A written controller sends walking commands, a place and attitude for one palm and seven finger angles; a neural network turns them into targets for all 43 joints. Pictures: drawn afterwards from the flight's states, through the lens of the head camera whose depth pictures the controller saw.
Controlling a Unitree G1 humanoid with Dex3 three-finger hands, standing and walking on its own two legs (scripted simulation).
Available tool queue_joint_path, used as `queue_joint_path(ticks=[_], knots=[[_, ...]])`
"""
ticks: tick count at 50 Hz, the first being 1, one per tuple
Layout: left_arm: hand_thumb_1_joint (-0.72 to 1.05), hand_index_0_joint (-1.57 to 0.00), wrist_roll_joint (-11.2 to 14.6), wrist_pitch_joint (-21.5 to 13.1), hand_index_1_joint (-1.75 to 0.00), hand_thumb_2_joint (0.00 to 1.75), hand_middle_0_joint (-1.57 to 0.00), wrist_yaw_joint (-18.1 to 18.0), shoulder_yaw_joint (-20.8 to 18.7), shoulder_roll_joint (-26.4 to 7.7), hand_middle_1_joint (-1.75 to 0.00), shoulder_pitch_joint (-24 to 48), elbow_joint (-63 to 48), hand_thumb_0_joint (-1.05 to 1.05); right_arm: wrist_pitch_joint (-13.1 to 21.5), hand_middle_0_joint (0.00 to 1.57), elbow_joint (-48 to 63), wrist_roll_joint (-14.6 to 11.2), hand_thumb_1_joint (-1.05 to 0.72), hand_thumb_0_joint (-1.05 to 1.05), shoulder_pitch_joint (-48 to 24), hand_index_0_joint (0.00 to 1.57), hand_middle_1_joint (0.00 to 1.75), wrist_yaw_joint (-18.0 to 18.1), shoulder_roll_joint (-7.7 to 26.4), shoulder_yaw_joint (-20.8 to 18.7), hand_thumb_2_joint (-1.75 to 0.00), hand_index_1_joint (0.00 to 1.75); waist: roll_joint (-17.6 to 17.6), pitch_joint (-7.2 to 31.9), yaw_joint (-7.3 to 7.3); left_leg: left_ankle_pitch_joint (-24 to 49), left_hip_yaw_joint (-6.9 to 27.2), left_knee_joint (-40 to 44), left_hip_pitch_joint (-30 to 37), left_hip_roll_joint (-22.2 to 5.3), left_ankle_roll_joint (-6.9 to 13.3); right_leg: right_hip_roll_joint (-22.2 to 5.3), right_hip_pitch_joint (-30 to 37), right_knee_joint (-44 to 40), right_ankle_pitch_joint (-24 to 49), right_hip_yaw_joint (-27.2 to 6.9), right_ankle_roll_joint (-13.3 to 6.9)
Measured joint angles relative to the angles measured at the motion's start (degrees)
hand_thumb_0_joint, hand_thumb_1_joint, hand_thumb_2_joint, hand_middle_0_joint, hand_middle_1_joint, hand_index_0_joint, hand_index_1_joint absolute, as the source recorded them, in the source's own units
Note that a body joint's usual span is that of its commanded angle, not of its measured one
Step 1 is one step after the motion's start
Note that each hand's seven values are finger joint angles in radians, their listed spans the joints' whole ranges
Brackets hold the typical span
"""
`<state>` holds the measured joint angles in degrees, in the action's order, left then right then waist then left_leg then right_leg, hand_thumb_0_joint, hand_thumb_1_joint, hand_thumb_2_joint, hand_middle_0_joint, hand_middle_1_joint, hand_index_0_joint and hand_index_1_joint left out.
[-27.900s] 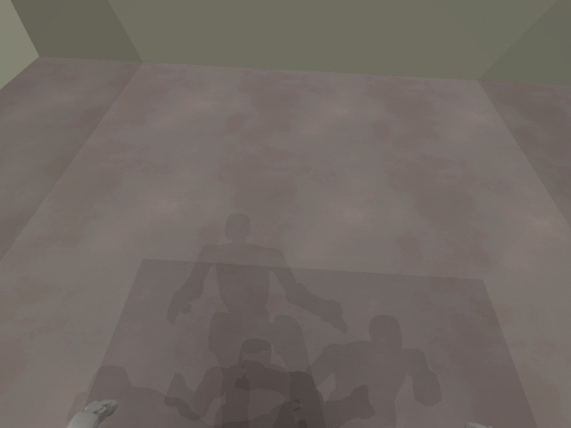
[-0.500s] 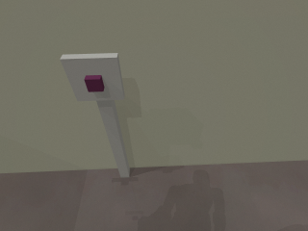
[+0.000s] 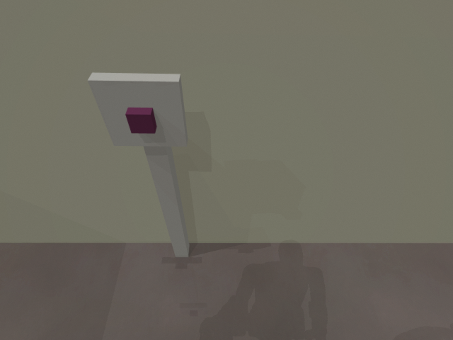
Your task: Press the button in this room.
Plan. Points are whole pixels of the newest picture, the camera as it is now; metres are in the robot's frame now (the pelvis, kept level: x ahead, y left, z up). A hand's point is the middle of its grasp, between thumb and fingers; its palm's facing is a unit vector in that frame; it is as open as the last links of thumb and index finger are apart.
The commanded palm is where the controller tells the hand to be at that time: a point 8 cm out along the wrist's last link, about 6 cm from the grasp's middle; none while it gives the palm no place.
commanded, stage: shuffle to correct the standing spot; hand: left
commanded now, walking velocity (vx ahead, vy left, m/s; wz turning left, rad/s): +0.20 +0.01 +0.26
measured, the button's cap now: (142, 119) +0.54 +0.23 +0.08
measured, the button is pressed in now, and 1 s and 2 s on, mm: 0 0 0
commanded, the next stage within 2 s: come to a stop and stand still in 0.16 s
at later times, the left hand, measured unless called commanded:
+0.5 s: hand out of the picture +0.11 +0.20 -0.17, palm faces +0.10 -0.98 -0.17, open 7.3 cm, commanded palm none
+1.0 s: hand (149, 338) +0.15 +0.16 -0.15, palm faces +0.12 -0.96 -0.27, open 7.3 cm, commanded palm none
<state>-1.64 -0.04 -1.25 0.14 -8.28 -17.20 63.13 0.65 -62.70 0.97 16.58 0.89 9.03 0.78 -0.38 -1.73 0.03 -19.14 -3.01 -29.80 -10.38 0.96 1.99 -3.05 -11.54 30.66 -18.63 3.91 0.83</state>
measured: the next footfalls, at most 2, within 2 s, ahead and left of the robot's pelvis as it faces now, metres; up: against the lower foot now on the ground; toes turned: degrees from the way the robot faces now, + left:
right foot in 0.68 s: +0.22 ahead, -0.08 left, +0.00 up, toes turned +0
left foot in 1.22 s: +0.09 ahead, +0.06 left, +0.00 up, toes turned +5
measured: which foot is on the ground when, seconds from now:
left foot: down 0.00-0.70, up 0.72-1.00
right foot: down 0.00-0.26, up 0.28-0.66, down 0.68-1.00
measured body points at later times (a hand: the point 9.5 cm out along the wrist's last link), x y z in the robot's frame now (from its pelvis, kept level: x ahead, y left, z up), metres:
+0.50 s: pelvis +0.09 +0.02 +0.01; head +0.14 +0.05 +0.46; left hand +0.10 +0.25 -0.16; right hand +0.09 -0.19 -0.14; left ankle +0.01 +0.08 -0.73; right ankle +0.12 -0.12 -0.67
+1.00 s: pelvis +0.10 -0.03 +0.00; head +0.15 -0.05 +0.45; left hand +0.15 +0.21 -0.13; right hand +0.20 -0.27 -0.16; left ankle +0.05 +0.13 -0.66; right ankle +0.18 -0.08 -0.73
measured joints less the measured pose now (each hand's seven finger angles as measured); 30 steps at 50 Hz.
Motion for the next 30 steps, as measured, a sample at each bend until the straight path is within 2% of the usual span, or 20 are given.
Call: queue_joint_path(ticks=[6, 10, 12, 13, 16, 19, 24, 30], knots=[[0.91, -0.20, -0.2, -1.1, -0.30, 0.90, -0.20, 0.4, -1.0, -0.1, -0.30, -1.6, -0.7, 0.00, -0.3, 0.20, 0.4, 0.1, -0.91, 0.00, 1.2, 0.20, 0.30, -0.4, 0.0, -0.5, -0.90, 0.30, 0.7, 0.3, 0.02, -4.1, 1.7, -6.4, -2.5, -0.5, 0.0, 0.1, 0.0, 3.0, -3.7, 2.3, -0.1], [0.91, -0.20, -0.6, -2.4, -0.30, 0.90, -0.20, -0.1, -1.8, -0.5, -0.30, -3.0, -1.1, 0.00, -0.5, 0.20, 0.5, 0.1, -0.91, 0.00, 0.2, 0.20, 0.30, -0.7, -0.2, -0.9, -0.90, 0.30, 0.0, -0.7, 0.82, -8.1, -0.3, -11.3, -5.9, -1.1, 0.3, -0.2, 1.9, 2.7, -5.3, 4.0, 0.2], [0.91, -0.20, -0.4, -2.2, -0.30, 0.90, -0.20, -0.1, -1.9, -0.9, -0.30, -4.1, -0.7, 0.00, 0.2, 0.20, 0.7, 0.1, -0.91, 0.01, -0.7, 0.20, 0.30, -0.7, -0.2, -1.1, -0.90, 0.30, -1.5, -1.5, 1.30, -3.2, -1.7, -7.7, -4.8, -0.5, 1.2, -1.1, 2.6, 3.9, -6.5, 3.6, 0.6], [0.91, -0.20, -0.2, -1.7, -0.30, 0.90, -0.20, -0.1, -2.0, -1.0, -0.30, -4.6, 0.0, 0.00, 1.0, 0.20, 0.9, 0.3, -0.91, 0.01, -1.0, 0.20, 0.30, -0.6, -0.2, -1.1, -0.90, 0.30, -2.3, -1.4, 1.36, -2.9, -2.5, -7.6, -4.2, 0.0, 1.8, -1.8, 1.2, 7.3, -6.7, 2.9, -0.1], [0.91, -0.20, 0.1, 0.1, -0.30, 0.90, -0.20, -0.1, -1.8, -0.9, -0.30, -4.2, 1.9, 0.00, 2.8, 0.20, 2.0, 0.4, -0.92, 0.00, -0.3, 0.20, 0.30, 0.4, -0.1, -1.0, -0.90, 0.30, -1.8, -1.0, 0.17, -4.4, -2.7, -5.3, -1.5, 0.0, 2.7, 0.0, -6.0, 25.2, -10.8, -0.2, -1.7], [0.91, -0.20, 0.2, 0.5, -0.30, 0.90, -0.20, -0.2, -2.0, -1.1, -0.30, -1.4, 1.4, 0.00, 2.9, 0.20, 1.8, 0.4, -0.91, 0.00, 1.0, 0.20, 0.30, 1.2, -0.9, -0.5, -0.90, 0.30, -1.0, -1.2, -0.32, -2.3, -1.7, 0.5, 2.1, 0.1, 2.4, 0.4, -11.8, 32.0, -8.1, -0.4, -1.5], [0.91, -0.20, 0.2, 0.6, -0.30, 0.90, -0.20, -0.5, -2.1, -1.3, -0.30, 4.2, -2.0, 0.00, 2.0, 0.20, 0.5, 0.2, -0.91, 0.00, 2.0, 0.20, 0.30, 1.6, -2.9, 0.4, -0.90, 0.30, -0.7, -2.8, -0.01, 0.6, -0.7, 7.4, 6.0, 0.4, 2.1, 0.4, -17.3, 27.9, 0.4, -1.2, -0.5], [0.92, -0.20, 0.0, 1.6, -0.30, 0.90, -0.20, -0.4, -2.3, -1.2, -0.30, 8.7, -5.0, 0.00, 0.1, 0.21, 1.0, 0.4, -0.90, 0.00, 1.6, 0.20, 0.30, 1.7, -3.8, -0.9, -0.90, 0.30, 0.4, -5.1, -1.18, -1.2, -0.5, 7.0, 7.6, 0.4, 1.1, 1.7, -16.6, 17.7, 2.1, 0.3, -1.0]])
